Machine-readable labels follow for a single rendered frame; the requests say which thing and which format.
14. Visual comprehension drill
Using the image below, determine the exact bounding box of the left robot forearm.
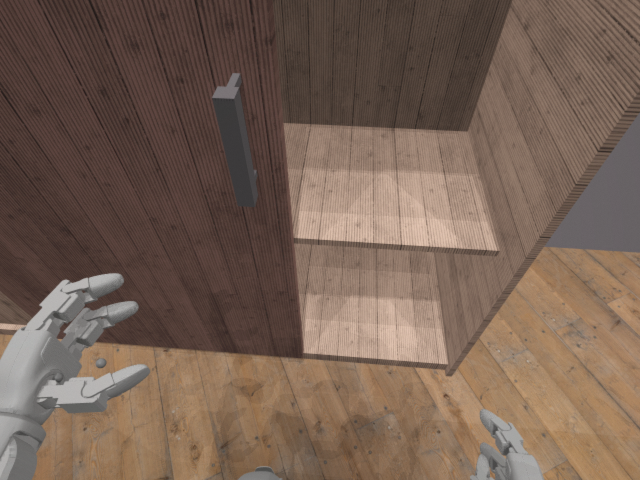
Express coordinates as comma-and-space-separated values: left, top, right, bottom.
0, 412, 46, 480

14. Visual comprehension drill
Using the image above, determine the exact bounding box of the robot left shin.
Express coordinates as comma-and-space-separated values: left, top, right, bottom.
255, 466, 275, 474

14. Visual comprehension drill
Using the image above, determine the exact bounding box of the robot left hand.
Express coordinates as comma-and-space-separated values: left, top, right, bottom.
0, 273, 150, 425

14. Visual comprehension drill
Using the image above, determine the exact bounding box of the handle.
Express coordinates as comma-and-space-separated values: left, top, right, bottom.
212, 73, 258, 207

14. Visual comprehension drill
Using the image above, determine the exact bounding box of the robot right hand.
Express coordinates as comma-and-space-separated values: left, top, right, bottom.
470, 409, 544, 480

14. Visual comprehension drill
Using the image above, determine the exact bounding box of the wardrobe door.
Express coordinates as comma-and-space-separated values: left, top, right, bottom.
0, 0, 304, 358
0, 291, 32, 325

